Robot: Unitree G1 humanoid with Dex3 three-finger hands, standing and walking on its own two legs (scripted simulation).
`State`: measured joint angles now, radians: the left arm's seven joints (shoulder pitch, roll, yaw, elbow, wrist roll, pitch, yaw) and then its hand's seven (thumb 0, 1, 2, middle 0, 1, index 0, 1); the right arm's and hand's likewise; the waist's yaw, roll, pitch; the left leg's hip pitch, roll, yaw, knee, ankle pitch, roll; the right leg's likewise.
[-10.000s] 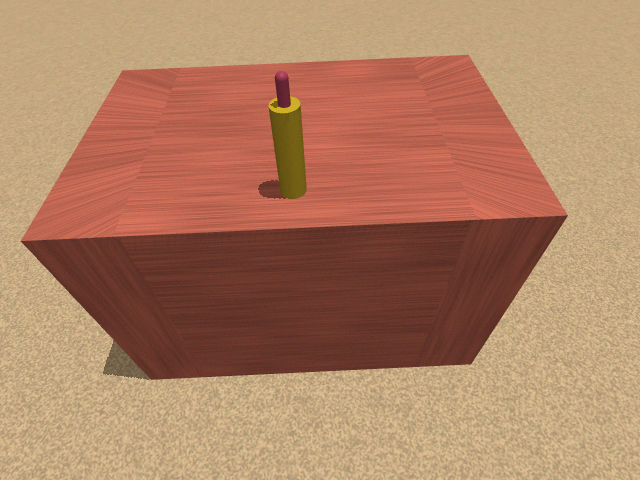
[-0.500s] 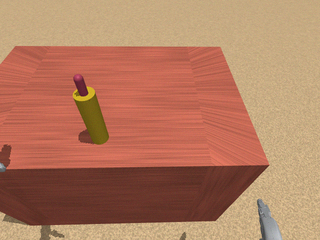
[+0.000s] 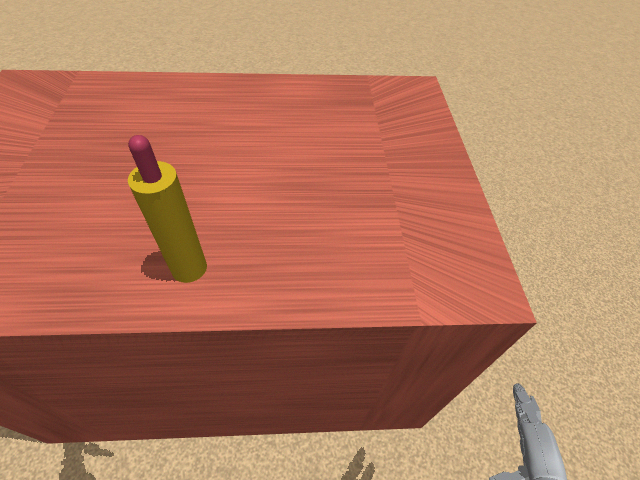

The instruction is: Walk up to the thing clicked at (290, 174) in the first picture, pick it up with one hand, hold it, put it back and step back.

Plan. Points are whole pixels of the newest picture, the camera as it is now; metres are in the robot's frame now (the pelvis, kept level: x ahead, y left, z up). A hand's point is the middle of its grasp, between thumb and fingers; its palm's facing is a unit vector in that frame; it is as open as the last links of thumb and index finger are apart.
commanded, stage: go down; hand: left
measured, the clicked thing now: (167, 215) +0.45 +0.20 +0.07
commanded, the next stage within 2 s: approach in 0.80 s
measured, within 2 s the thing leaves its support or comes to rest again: neither
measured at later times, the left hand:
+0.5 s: hand out of the picture +0.35 +0.39 +0.13, palm faces +0.20 -0.98 -0.01, open 17.6 cm
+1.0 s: hand out of the picture +0.33 +0.40 +0.14, palm faces +0.22 -0.98 +0.01, open 17.5 cm
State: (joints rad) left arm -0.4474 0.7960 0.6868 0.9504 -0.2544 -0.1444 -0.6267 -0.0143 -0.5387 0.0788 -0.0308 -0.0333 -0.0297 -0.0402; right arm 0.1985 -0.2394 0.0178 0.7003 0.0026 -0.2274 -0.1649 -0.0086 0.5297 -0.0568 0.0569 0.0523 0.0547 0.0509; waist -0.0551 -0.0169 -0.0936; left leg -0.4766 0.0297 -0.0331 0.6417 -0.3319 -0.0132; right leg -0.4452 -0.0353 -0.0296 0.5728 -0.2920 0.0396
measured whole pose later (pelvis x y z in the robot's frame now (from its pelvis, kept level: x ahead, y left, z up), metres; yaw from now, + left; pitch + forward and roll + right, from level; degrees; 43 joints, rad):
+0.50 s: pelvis +0.00 +0.00 -0.01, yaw +0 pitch +12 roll -2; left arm -0.48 0.82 0.70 0.99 -0.24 -0.15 -0.64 -0.01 -0.55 0.07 -0.03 -0.04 -0.03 -0.04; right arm 0.24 -0.25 0.03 0.62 0.00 -0.22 -0.15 -0.01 0.53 -0.06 0.06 0.05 0.05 0.05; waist -0.06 -0.01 -0.12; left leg -0.57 0.03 -0.04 0.73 -0.37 -0.01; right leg -0.54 -0.03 -0.03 0.65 -0.32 0.04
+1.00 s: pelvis -0.01 +0.00 -0.01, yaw +0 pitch +11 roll -2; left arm -0.47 0.82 0.70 0.95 -0.25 -0.11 -0.64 -0.01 -0.54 0.07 -0.04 -0.05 -0.04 -0.06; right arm 0.26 -0.25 0.04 0.60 0.00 -0.22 -0.17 -0.01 0.53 -0.05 0.06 0.05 0.06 0.05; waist -0.05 -0.02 -0.12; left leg -0.56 0.03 -0.04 0.74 -0.37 -0.01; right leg -0.53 -0.04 -0.04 0.68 -0.33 0.04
